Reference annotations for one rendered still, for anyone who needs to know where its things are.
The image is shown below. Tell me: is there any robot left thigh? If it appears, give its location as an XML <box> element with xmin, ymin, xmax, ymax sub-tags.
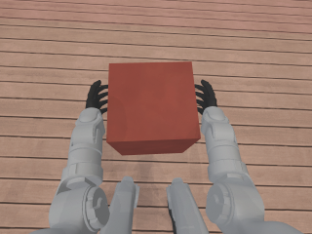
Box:
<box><xmin>98</xmin><ymin>180</ymin><xmax>140</xmax><ymax>234</ymax></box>

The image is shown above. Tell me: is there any robot right upper arm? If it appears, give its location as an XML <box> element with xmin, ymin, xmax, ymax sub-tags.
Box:
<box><xmin>205</xmin><ymin>181</ymin><xmax>304</xmax><ymax>234</ymax></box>

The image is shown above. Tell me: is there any robot left hand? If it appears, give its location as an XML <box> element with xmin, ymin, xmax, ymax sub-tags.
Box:
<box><xmin>85</xmin><ymin>80</ymin><xmax>108</xmax><ymax>114</ymax></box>

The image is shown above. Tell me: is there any robot left forearm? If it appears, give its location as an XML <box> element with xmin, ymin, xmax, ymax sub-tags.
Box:
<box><xmin>49</xmin><ymin>107</ymin><xmax>105</xmax><ymax>227</ymax></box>

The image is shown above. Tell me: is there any robot right hand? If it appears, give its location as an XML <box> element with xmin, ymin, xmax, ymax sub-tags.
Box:
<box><xmin>194</xmin><ymin>79</ymin><xmax>217</xmax><ymax>115</ymax></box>

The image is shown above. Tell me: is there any carton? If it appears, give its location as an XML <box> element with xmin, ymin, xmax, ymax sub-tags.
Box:
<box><xmin>106</xmin><ymin>61</ymin><xmax>201</xmax><ymax>156</ymax></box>

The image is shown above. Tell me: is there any robot left upper arm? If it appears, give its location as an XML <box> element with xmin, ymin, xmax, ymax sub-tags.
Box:
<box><xmin>29</xmin><ymin>185</ymin><xmax>110</xmax><ymax>234</ymax></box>

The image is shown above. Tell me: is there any left robot shin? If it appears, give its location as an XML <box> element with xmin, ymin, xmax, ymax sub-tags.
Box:
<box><xmin>115</xmin><ymin>175</ymin><xmax>135</xmax><ymax>190</ymax></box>

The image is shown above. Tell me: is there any robot right forearm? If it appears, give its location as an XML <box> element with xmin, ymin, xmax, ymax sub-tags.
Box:
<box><xmin>200</xmin><ymin>106</ymin><xmax>265</xmax><ymax>215</ymax></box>

